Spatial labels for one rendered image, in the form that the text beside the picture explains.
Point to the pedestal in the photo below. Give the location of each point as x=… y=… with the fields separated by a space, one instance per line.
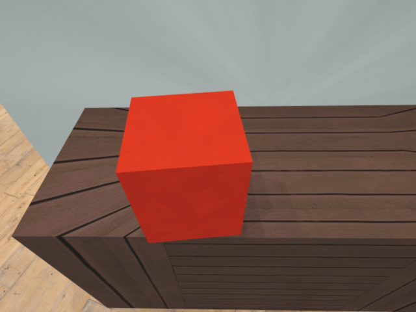
x=329 y=222

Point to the carton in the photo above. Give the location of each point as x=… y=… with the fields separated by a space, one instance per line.
x=185 y=165

